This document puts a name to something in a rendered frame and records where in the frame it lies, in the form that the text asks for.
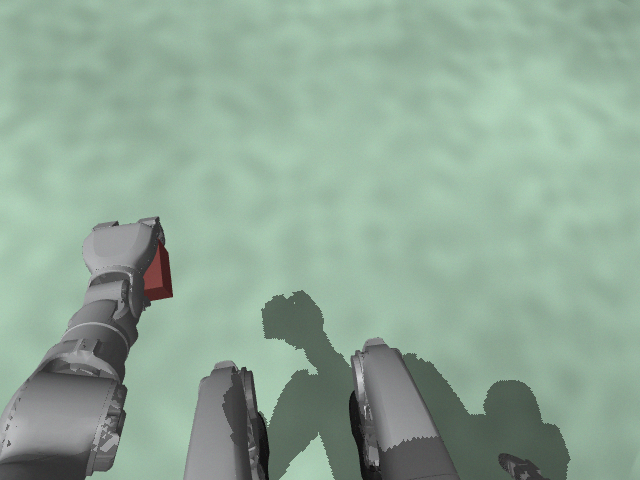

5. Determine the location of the left robot hand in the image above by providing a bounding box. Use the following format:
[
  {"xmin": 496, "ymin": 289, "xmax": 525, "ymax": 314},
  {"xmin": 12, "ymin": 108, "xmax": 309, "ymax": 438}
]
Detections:
[{"xmin": 83, "ymin": 216, "xmax": 165, "ymax": 311}]

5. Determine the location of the left robot arm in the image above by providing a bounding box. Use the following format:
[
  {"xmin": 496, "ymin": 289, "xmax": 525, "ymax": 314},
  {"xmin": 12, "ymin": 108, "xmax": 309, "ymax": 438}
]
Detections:
[{"xmin": 0, "ymin": 266, "xmax": 145, "ymax": 480}]

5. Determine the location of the cube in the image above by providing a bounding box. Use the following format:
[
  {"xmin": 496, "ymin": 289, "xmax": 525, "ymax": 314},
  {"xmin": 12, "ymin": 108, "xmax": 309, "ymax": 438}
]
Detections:
[{"xmin": 143, "ymin": 238, "xmax": 173, "ymax": 301}]

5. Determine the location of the right robot foot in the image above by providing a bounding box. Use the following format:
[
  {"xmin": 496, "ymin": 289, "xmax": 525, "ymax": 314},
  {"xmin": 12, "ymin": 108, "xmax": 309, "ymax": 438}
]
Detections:
[{"xmin": 349, "ymin": 390, "xmax": 382, "ymax": 480}]

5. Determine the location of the right robot hand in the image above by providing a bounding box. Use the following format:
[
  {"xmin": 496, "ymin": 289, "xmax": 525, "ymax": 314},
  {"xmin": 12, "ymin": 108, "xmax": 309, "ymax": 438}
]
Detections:
[{"xmin": 498, "ymin": 453, "xmax": 550, "ymax": 480}]

